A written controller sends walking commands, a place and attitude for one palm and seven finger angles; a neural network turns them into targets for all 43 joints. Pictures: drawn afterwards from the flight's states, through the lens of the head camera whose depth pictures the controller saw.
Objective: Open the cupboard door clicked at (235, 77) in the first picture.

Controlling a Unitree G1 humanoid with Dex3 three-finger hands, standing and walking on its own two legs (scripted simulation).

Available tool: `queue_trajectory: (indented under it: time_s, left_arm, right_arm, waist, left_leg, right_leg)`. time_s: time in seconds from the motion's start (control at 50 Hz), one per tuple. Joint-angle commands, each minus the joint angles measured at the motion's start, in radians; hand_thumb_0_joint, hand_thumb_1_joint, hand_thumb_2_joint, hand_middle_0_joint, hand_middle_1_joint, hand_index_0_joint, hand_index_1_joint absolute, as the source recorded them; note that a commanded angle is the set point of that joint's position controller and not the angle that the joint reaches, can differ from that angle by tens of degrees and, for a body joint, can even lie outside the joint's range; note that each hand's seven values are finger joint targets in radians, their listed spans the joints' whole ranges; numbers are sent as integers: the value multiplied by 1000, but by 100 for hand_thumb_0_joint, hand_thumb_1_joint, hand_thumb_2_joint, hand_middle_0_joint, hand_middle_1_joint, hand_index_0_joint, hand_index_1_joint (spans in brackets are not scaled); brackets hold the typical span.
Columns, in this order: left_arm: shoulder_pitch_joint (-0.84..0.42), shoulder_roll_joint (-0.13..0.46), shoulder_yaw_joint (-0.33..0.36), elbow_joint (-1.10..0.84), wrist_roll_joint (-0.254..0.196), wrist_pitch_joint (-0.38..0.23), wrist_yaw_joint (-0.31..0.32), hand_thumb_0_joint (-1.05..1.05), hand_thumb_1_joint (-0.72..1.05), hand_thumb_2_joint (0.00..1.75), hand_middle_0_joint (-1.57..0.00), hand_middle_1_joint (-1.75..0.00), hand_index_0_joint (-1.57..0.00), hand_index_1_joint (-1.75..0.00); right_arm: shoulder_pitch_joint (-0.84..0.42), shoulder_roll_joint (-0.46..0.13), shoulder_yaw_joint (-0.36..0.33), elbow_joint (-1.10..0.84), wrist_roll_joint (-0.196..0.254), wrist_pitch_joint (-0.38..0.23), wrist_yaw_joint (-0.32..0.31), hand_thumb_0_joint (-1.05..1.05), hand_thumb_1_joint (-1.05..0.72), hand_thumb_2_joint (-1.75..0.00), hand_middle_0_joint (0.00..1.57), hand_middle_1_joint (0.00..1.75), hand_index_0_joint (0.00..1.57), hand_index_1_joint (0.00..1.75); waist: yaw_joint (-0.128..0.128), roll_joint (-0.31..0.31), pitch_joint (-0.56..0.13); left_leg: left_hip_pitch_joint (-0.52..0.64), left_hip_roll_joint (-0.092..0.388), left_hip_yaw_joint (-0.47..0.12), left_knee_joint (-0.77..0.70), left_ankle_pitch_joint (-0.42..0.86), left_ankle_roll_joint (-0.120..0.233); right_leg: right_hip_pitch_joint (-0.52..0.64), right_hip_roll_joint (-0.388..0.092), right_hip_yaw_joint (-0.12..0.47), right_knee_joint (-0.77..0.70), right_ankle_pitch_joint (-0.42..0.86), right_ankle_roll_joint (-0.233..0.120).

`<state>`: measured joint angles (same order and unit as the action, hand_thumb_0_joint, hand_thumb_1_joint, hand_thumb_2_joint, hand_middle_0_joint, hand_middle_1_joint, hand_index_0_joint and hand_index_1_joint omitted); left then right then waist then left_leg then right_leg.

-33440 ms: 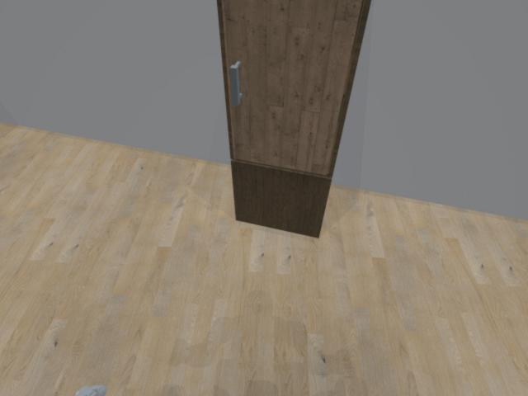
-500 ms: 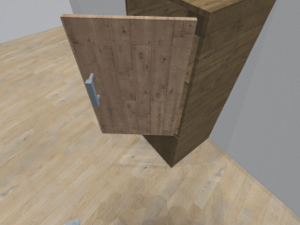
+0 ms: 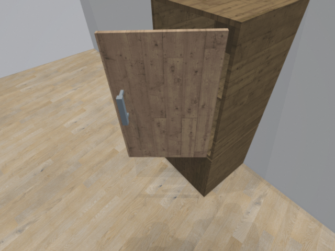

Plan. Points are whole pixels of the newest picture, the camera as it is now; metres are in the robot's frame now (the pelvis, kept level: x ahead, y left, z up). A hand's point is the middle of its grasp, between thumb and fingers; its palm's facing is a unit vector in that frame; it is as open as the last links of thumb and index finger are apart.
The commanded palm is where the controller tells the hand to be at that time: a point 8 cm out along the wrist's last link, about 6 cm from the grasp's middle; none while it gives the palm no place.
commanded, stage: come to a stop and stand still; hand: left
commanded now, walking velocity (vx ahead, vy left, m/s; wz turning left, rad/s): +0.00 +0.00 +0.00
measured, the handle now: (123, 107) +0.58 +0.21 +0.01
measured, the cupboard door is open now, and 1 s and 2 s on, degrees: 50 50 50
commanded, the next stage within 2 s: look again from close up in 0.26 s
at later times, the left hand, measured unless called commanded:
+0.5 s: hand out of the picture +0.00 +0.15 -0.14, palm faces +0.02 -0.97 -0.23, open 7.3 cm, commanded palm none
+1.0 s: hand out of the picture +0.02 +0.11 -0.15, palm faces +0.05 -0.97 -0.22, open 7.3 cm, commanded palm +0.11 +0.16 -0.05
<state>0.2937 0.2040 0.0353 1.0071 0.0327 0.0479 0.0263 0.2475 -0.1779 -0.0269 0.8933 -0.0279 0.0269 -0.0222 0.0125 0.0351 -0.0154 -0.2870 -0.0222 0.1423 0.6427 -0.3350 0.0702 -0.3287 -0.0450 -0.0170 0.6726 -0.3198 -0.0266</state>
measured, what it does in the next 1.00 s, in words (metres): shifts its weight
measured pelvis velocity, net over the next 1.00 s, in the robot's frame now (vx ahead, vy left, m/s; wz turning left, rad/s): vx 0.03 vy -0.07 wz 0.03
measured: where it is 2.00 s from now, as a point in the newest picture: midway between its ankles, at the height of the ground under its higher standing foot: outside the picture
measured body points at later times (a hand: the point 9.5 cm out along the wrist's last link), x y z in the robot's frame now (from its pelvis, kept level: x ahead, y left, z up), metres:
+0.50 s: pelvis +0.00 -0.03 +0.02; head +0.01 -0.05 +0.47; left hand +0.00 +0.20 -0.13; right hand -0.01 -0.25 -0.15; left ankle +0.01 +0.07 -0.72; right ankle +0.03 -0.13 -0.72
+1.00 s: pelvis +0.03 -0.07 +0.02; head +0.04 -0.09 +0.47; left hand +0.02 +0.16 -0.13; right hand +0.02 -0.28 -0.15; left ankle +0.01 +0.07 -0.72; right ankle +0.03 -0.13 -0.72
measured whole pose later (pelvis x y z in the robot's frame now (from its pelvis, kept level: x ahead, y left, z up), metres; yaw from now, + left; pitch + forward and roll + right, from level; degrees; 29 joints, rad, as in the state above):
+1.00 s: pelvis +0.03 -0.07 +0.02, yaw +2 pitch +0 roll +1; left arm 0.29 0.14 0.00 1.12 0.01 -0.02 0.03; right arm 0.30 -0.14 0.01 1.13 -0.02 -0.02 -0.03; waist -0.01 0.03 0.02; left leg -0.17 0.05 0.07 0.40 -0.22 -0.04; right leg -0.20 0.04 -0.08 0.44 -0.24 -0.08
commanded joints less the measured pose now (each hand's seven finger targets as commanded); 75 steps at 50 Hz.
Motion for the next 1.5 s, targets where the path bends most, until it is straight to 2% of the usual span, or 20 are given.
queue_trajectory:
  time_s: [0.0,0.06,0.16,0.96,0.98,1.0,1.02,1.04,1.06,1.08,1.12,1.14,1.2,1.22,1.24,1.26,1.3,1.34,1.38,1.48]
  left_arm:
    - [2,80,-10,-72,-5,-47,-5,0,90,90,-20,-30,-20,-30]
    - [-19,79,-6,-77,-8,-53,-5,0,90,90,-20,-30,-20,-30]
    - [32,70,-11,-50,-7,-53,-5,0,90,90,-20,-30,-20,-30]
    - [45,42,-23,79,-24,-85,7,0,90,90,-20,-30,-20,-30]
    - [157,77,-7,118,-17,-96,52,0,90,90,-20,-30,-20,-30]
    - [-621,291,55,-1358,-251,-343,19,0,88,89,-20,-32,-20,-32]
    - [-215,231,68,-1120,-169,-291,66,0,85,88,-20,-33,-20,-33]
    - [-174,173,43,-1065,-185,-246,108,0,83,87,-21,-34,-21,-34]
    - [104,-71,-70,-796,-192,-161,99,0,81,86,-21,-36,-21,-36]
    - [-30,-39,-50,-964,-250,-199,78,0,78,85,-21,-37,-21,-37]
    - [-5,52,49,-916,-243,-309,28,0,74,83,-21,-40,-21,-40]
    - [61,52,90,-785,-239,-352,-6,0,71,82,-21,-42,-21,-42]
    - [335,-57,89,-711,-285,-546,-158,0,64,79,-22,-47,-22,-47]
    - [394,-56,104,-731,-299,-609,-215,0,62,78,-22,-48,-22,-48]
    - [432,-32,138,-712,-307,-656,-284,0,60,77,-22,-50,-22,-50]
    - [382,-21,132,-761,-311,-712,-345,0,57,76,-22,-51,-22,-51]
    - [343,84,228,-822,-303,-754,-396,0,53,74,-23,-54,-23,-54]
    - [256,137,271,-914,-319,-714,-384,0,48,72,-23,-57,-23,-57]
    - [145,95,234,-1044,-326,-694,-340,0,43,70,-23,-60,-23,-60]
    - [25,83,168,-1340,-286,-742,-250,0,32,65,-24,-68,-24,-68]
  right_arm:
    - [35,-103,-19,-69,12,-35,3,0,-90,-90,20,30,20,30]
    - [73,-128,-24,-47,7,-42,3,0,-90,-90,20,30,20,30]
    - [46,-133,-16,-22,5,-52,4,0,-90,-90,20,30,20,30]
    - [135,-31,27,212,12,-56,-15,0,-90,-90,20,30,20,30]
    - [13,-75,5,156,28,-55,-5,0,-90,-90,20,30,20,30]
    - [-28,-273,5,-211,72,-213,-60,0,-90,-90,20,30,20,30]
    - [-100,-172,17,-159,57,-288,-87,0,-90,-90,20,30,20,30]
    - [-99,-193,7,-118,57,-311,-85,0,-90,-90,20,30,20,30]
    - [-66,-131,12,-109,75,-314,-77,0,-90,-90,20,30,20,30]
    - [-81,-168,5,-180,92,-329,-80,0,-90,-90,20,30,20,30]
    - [-71,-200,-25,-212,61,-359,-84,0,-90,-90,20,30,20,30]
    - [-69,-198,-36,-233,54,-360,-77,0,-90,-90,20,30,20,30]
    - [-104,-183,-56,-316,32,-370,-31,0,-90,-90,20,30,20,30]
    - [-116,-182,-64,-340,34,-370,-13,0,-90,-90,20,30,20,30]
    - [-112,-186,-73,-362,40,-366,12,0,-90,-90,20,30,20,30]
    - [-132,-186,-70,-378,39,-365,26,0,-90,-90,20,30,20,30]
    - [-156,-182,-76,-423,42,-350,30,0,-90,-90,20,30,20,30]
    - [-184,-184,-77,-473,40,-316,15,0,-90,-90,20,30,20,30]
    - [-187,-166,-73,-525,43,-304,0,0,-90,-90,20,30,20,30]
    - [-100,-153,-60,-497,24,-290,-26,0,-90,-90,20,30,20,30]
  waist:
    - [-24,-52,125]
    - [-40,-126,47]
    - [-14,-15,48]
    - [-18,-35,77]
    - [40,-182,88]
    - [-101,58,-368]
    - [-6,250,-347]
    - [-23,279,-221]
    - [-36,96,-69]
    - [-50,-22,44]
    - [-65,-255,47]
    - [-51,-304,91]
    - [41,-422,-35]
    - [62,-379,-92]
    - [88,-226,-155]
    - [75,-144,-205]
    - [79,-86,-274]
    - [72,-92,-262]
    - [38,-46,-276]
    - [-26,65,-385]
  left_leg:
    - [-51,107,-227,-283,-124,-6]
    - [29,139,-244,-311,-101,-3]
    - [-7,152,-256,-394,-134,-3]
    - [99,117,-126,-291,194,-62]
    - [-22,121,-66,-39,26,-93]
    - [229,15,-113,-210,232,-25]
    - [245,10,-76,-222,279,-14]
    - [175,17,-98,-213,229,-39]
    - [83,39,-120,-230,157,-33]
    - [36,36,-158,-196,135,-24]
    - [-56,18,-142,-68,84,-19]
    - [-144,9,-157,-14,69,-30]
    - [-355,-6,-168,98,52,-61]
    - [-390,-14,-158,133,72,-70]
    - [-387,-29,-146,176,130,-82]
    - [-420,-40,-135,232,145,-89]
    - [-505,-47,-116,302,108,-81]
    - [-555,-49,-118,339,46,-68]
    - [-538,-39,-117,357,22,-54]
    - [-413,5,-163,395,136,-29]
  right_leg:
    - [-73,-54,144,-235,-73,-43]
    - [-62,-26,96,-211,-47,-23]
    - [5,-23,64,-197,20,-12]
    - [119,-72,106,-355,225,-29]
    - [177,-154,195,-368,696,100]
    - [239,-70,160,-249,464,19]
    - [245,-1,107,-238,271,-17]
    - [170,4,62,-243,176,-22]
    - [99,13,22,-264,112,-5]
    - [21,14,27,-265,80,16]
    - [-106,-8,58,-269,-89,49]
    - [-147,-25,90,-250,-123,57]
    - [-124,-33,101,-54,77,66]
    - [-102,-26,86,17,180,60]
    - [-67,-31,96,99,326,41]
    - [-75,-39,113,155,410,37]
    - [-84,-54,166,187,377,40]
    - [-146,-49,200,172,204,40]
    - [-218,-28,185,171,65,34]
    - [-342,41,46,286,143,-1]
